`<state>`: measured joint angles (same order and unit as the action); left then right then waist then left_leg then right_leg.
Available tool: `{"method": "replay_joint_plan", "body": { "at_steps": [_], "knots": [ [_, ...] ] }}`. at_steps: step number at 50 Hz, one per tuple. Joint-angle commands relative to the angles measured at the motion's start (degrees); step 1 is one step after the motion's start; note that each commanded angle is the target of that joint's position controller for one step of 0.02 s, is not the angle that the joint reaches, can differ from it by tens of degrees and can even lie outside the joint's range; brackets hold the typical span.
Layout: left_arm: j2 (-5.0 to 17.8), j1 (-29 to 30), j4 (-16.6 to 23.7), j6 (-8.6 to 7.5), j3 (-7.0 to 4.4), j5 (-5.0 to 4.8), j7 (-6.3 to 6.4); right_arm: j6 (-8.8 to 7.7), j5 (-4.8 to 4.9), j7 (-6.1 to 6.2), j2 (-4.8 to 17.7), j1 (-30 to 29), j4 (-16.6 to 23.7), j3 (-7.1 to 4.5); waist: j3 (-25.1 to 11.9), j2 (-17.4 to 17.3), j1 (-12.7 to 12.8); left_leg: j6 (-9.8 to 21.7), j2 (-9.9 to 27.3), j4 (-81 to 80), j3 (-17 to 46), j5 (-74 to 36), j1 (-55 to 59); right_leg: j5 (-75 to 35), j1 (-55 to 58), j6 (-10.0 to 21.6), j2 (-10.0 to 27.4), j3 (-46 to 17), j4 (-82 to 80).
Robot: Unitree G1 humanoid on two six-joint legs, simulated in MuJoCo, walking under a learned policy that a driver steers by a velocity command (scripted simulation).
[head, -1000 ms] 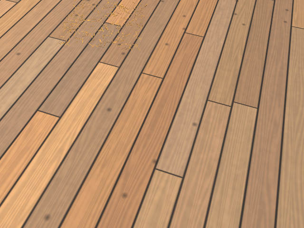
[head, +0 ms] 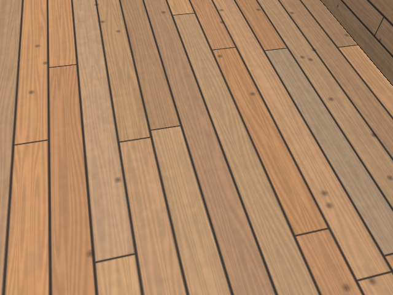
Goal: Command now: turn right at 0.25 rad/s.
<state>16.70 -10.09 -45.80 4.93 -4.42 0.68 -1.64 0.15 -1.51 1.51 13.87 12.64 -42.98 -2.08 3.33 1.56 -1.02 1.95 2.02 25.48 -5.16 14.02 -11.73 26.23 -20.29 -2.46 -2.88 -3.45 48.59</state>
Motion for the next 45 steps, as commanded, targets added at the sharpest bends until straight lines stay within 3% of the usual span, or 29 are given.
{"method": "replay_joint_plan", "body": {
  "at_steps": [1, 3, 4, 5, 6, 7, 9, 11, 13, 14, 15, 17, 20, 22, 23, 24, 25, 26, 27, 28, 31, 36, 41, 43, 44, 45],
  "knots": [
    [2.6, 0.8, 3.8, -0.86, 0.31, -0.61, 0.59, -0.11, -0.12, -0.72, 10.6, 1.5, 1.4, -2.76, -5.7, -13.4, -1.1, 10.5, 12.3, -2.5, 10.1, -32.3, 7.6, 0.9, 2.0, 1.3, -0.9, 4.7, -10.3],
    [1.9, -2.2, 2.6, -1.65, 0.83, -0.48, 0.98, 0.49, 0.54, -0.99, 10.8, 0.6, 0.6, -2.77, -5.7, -11.7, 1.4, 8.4, 11.2, 0.6, 9.1, -31.6, 5.2, -9.7, 9.1, 2.8, -0.8, 6.0, -24.9],
    [2.6, -2.8, 2.2, -2.39, 1.04, 0.28, 1.3, 0.59, 0.74, -0.99, 10.1, 1.4, 0.1, -2.59, -5.8, -9.2, 2.0, 5.3, 10.4, 2.1, 8.4, -26.6, 1.3, -18.8, 15.2, 3.6, 1.1, 3.3, -33.5],
    [6.0, -3.4, 2.4, -3.36, 0.81, 1.51, 1.66, 0.55, 0.63, -1.25, 7.0, 3.2, 0.7, -1.76, -8.5, -0.2, 0.9, 1.6, 7.2, 7.8, 5.6, -13.7, -5.3, -21.5, 23.0, 5.1, 10.8, -8.6, -36.4],
    [9.8, 0.0, 3.2, -3.78, 0.48, 0.77, 1.9, 0.63, 0.99, -1.23, 2.4, 3.5, 2.0, -0.31, -5.9, 10.5, -0.9, -1.3, 0.0, 7.1, 1.6, 10.6, -9.7, -40.3, 18.3, 11.4, 21.7, -18.3, -33.7],
    [6.4, -0.7, 2.2, -4.25, 1.07, 0.57, 2.17, 1.64, 0.91, -0.53, 5.3, 1.0, 0.8, -0.83, -5.6, 8.8, 2.2, -1.6, 1.1, 12.2, 5.0, 16.9, -5.8, -39.2, 14.5, 15.6, 21.7, -16.6, -32.3],
    [3.1, 2.7, 1.7, -4.7, 2.6, 0.87, 2.67, 2.18, 1.33, -0.75, 6.3, 0.0, 0.0, -1.35, -2.9, 6.9, 0.6, -1.5, 0.3, 14.0, 6.4, 14.3, -7.3, -36.2, 14.0, 14.2, 17.2, -11.9, -33.0],
    [3.4, 2.9, 0.6, -5.06, 2.86, 0.36, 3.38, 2.1, 0.64, -0.93, 6.4, 1.9, -1.7, -1.51, -3.6, 7.8, -0.1, -2.0, -0.4, 13.7, 6.0, 10.7, -6.2, -42.9, 15.6, 12.4, 14.0, -8.1, -31.5],
    [3.2, 2.3, -0.5, -5.21, 3.09, 0.15, 3.4, 1.98, 0.67, -0.78, 5.1, 3.3, -3.3, -1.06, -5.0, 6.0, 0.0, -2.7, -1.0, 12.1, 5.4, 10.1, -3.9, -45.4, 16.1, 12.3, 13.2, -6.4, -30.0],
    [3.3, 1.0, -1.5, -5.14, 3.1, 0.17, 3.34, 1.91, 0.57, -0.75, 4.5, 3.5, -3.9, -0.76, -6.1, 5.9, 0.6, -2.9, -1.2, 10.3, 4.7, 9.9, -2.7, -36.2, 16.1, 12.4, 12.9, -6.9, -31.3],
    [5.0, -0.4, -2.5, -4.78, 2.45, 0.25, 3.24, 1.79, 0.23, -0.78, 4.8, 2.8, -4.1, -0.81, -5.1, 6.8, 1.5, -2.8, -2.0, 10.1, 3.3, 10.1, -3.4, -22.5, 15.7, 12.8, 12.5, -8.7, -33.0],
    [7.6, -3.1, -4.0, -3.74, 1.12, 0.54, 2.85, 1.35, -0.57, -1.17, 6.3, -0.1, -3.3, -1.24, -0.5, 8.0, 3.3, -1.8, -2.5, 11.8, 2.2, 12.2, -8.6, 4.0, 14.2, 14.5, 13.8, -14.8, -37.7],
    [7.0, -2.8, -4.6, -3.72, 0.53, 0.44, 2.15, 0.1, -0.26, -1.67, 4.6, 0.6, -3.8, -0.94, 3.1, 5.7, 2.1, 0.4, -1.8, 8.0, 2.3, 12.2, -7.9, 10.2, 10.8, 15.8, 15.7, -18.0, -39.6],
    [6.1, 1.7, -3.8, -4.17, 0.31, -0.36, 1.9, -1.0, -0.11, -1.44, 3.0, 7.8, -7.0, -0.78, 2.0, 3.3, -2.5, 2.8, -3.1, -2.7, 0.9, 5.0, 6.5, 9.6, 1.9, 13.6, 12.4, -13.5, -36.1],
    [4.2, 4.4, -2.9, -4.65, 0.58, -0.26, 1.87, -1.6, -0.26, -1.04, 4.4, 13.0, -9.1, -1.24, 1.5, 0.1, -5.0, 4.0, -1.3, -6.1, 5.2, 6.6, 16.0, 8.9, -6.4, 11.5, 9.2, -9.9, -29.5],
    [0.0, 8.2, -0.6, -5.42, 1.75, -0.29, 1.58, -2.25, -0.56, -0.51, 9.1, 19.1, -10.4, -2.24, 0.0, -10.3, -7.6, 6.8, 10.0, -14.7, 21.8, 21.2, 22.8, 6.4, -16.4, 8.2, 2.5, -1.4, -14.6],
    [0.8, 11.7, 1.5, -6.03, 1.72, 0.54, 1.47, -2.48, -0.06, -0.81, 13.0, 20.8, -11.5, -3.34, 4.8, -15.0, -8.0, 10.8, 19.7, -22.7, 37.8, 31.4, 19.7, 3.6, -24.4, 7.2, -1.1, 4.5, -5.0],
    [3.6, 11.0, 1.2, -6.46, 0.94, 1.41, 1.22, -2.6, -0.19, -0.93, 10.5, 17.1, -11.2, -2.77, 8.4, -8.3, -4.8, 12.3, 20.2, -22.8, 37.3, 30.5, 14.6, -0.7, -24.1, 7.5, 2.6, 0.6, 0.8],
    [3.6, 6.8, -0.7, -6.86, 0.84, 0.94, 0.42, -3.03, 0.19, -1.11, 8.4, 12.6, -9.9, -2.2, 7.7, -6.7, -1.5, 11.1, 17.1, -22.6, 32.9, 26.8, 13.7, -4.9, -22.5, 7.3, 3.8, 0.2, 3.2],
    [3.8, 3.9, -2.4, -7.12, 0.72, 0.88, -0.2, -3.51, 0.33, -1.25, 7.6, 10.1, -9.2, -2.03, 6.0, -6.8, 0.0, 9.5, 14.5, -22.7, 28.2, 21.1, 14.2, -7.7, -21.1, 6.9, 4.7, 0.9, 4.5],
    [2.3, 3.9, -3.3, -6.96, 0.98, 1.76, -1.05, -4.97, 0.54, -1.47, 5.6, 12.2, -10.8, -1.39, 3.0, -6.3, -0.1, 8.4, 10.2, -21.4, 18.1, 2.7, 15.9, -14.1, -21.1, 5.4, 5.7, 4.1, 7.7],
    [0.4, 12.9, 0.2, -6.62, 2.0, 1.59, -1.2, -5.3, 0.55, -1.44, 4.7, 17.4, -13.9, -0.8, 4.7, -6.8, -2.3, 9.0, 8.6, -20.1, 11.7, -14.7, 14.4, -18.9, -22.6, 3.0, 6.0, 7.7, 0.1],
    [0.4, 16.8, 2.6, -6.84, 2.57, 1.03, -0.97, -5.42, 0.42, -1.05, 6.2, 18.3, -15.6, -0.82, 5.4, -8.5, -2.4, 8.5, 10.1, -18.2, 8.9, -27.0, 14.3, -19.9, -14.0, 5.7, 4.1, 9.8, -12.2],
    [1.4, 12.6, 1.8, -7.14, 2.06, 0.98, -0.33, -5.4, 0.52, -0.85, 7.0, 16.3, -15.7, -0.92, 3.4, -8.6, 0.4, 7.3, 10.9, -13.0, 7.5, -40.7, 15.4, -18.0, -6.8, 8.0, 2.2, 10.2, -14.8],
    [2.5, 7.0, 0.1, -7.45, 1.44, 0.86, 0.16, -5.26, 0.42, -0.8, 7.7, 15.4, -15.8, -1.09, 0.1, -8.5, 3.0, 6.4, 10.7, -6.2, 6.6, -49.7, 16.1, -16.6, -0.5, 9.1, 0.5, 10.2, -15.9],
    [3.5, -2.4, -3.1, -7.93, 0.68, 0.84, 0.71, -4.92, 0.56, -0.82, 8.0, 14.4, -15.7, -1.19, -5.0, -7.3, 6.9, 5.3, 9.1, 4.5, 4.9, -52.5, 14.6, -17.8, 10.0, 10.3, -1.3, 11.0, -19.4]
  ]
}}
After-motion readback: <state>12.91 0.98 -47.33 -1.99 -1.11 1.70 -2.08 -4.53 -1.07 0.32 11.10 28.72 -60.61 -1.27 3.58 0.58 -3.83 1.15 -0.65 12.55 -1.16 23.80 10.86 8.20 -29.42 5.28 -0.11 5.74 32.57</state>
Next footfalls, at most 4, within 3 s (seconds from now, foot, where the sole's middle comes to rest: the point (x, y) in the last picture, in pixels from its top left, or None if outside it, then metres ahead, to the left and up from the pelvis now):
0.10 right None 0.02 -0.11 -0.78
0.46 left None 0.01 0.08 -0.78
0.92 right None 0.35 -0.12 -0.78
1.48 left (183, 236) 0.67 0.03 -0.78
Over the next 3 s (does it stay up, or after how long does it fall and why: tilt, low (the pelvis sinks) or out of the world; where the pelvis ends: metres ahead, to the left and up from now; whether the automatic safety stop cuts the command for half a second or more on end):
stays up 1.20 0.11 0.00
